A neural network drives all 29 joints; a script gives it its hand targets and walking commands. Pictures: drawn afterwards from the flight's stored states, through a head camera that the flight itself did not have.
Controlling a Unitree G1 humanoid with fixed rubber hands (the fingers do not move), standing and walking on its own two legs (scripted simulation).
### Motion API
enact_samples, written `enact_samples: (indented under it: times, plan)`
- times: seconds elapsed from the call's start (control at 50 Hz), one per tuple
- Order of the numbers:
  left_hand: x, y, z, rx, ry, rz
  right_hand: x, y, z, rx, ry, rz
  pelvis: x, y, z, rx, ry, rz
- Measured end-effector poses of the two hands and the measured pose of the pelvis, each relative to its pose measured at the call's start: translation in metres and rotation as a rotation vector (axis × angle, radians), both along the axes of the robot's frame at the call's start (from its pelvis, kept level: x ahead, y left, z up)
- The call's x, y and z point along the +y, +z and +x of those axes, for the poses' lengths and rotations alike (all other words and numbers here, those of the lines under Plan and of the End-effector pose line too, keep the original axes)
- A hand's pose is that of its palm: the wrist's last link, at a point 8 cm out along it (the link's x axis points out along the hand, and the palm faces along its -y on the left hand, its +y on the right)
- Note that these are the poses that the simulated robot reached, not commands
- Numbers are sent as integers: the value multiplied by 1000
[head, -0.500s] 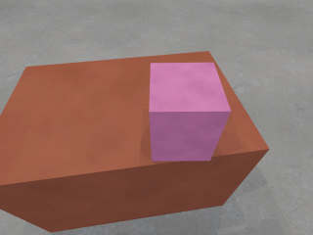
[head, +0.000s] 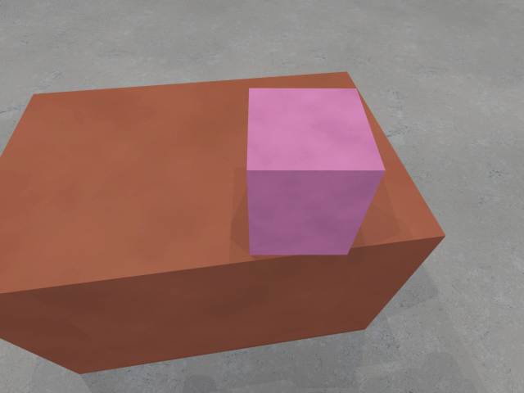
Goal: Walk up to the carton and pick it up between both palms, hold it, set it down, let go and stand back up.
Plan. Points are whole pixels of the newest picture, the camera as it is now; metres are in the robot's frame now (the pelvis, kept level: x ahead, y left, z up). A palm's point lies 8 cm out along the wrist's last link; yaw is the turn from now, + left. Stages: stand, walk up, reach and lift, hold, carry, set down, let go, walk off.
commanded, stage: reach and lift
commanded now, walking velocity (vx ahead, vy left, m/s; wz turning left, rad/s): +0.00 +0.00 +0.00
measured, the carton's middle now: (300, 175) +0.49 -0.05 +0.01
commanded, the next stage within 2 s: none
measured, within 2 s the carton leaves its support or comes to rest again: neither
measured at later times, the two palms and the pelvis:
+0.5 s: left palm out of the picture +0.07 +0.21 -0.11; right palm out of the picture +0.10 -0.22 -0.11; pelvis -0.06 -0.05 -0.01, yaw -1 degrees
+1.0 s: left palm out of the picture +0.08 +0.19 -0.08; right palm out of the picture +0.12 -0.22 -0.07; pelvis -0.03 -0.08 +0.00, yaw +2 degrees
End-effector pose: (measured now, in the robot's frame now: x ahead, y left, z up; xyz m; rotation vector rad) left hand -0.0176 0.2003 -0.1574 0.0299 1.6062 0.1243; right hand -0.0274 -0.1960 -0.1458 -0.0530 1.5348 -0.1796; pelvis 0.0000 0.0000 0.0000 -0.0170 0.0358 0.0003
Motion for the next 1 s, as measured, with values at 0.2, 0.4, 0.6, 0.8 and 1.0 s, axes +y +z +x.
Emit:
enact_samples:
  times: [0.2, 0.4, 0.6, 0.8, 1.0]
  plan:
    - [28, 40, 226, -414, -26, 13, -40, 43, 226, -437, 97, 10, -11, -38, -34, 78, -20, -13]
    - [-30, 55, 106, -193, -70, 0, -15, 32, 136, -381, 42, 40, -32, -8, -38, -77, -39, -11]
    - [23, 71, 128, -464, -24, 164, -12, 40, 155, -500, 105, 72, -62, -23, -61, 43, 34, 0]
    - [-19, 94, 159, -561, -76, 26, -22, 88, 178, -641, 23, 41, -72, -6, -36, -38, 27, 22]
    - [-6, 73, 102, -514, 9, 84, -26, 78, 144, -546, 31, 18, -78, 0, -28, -7, 41, 25]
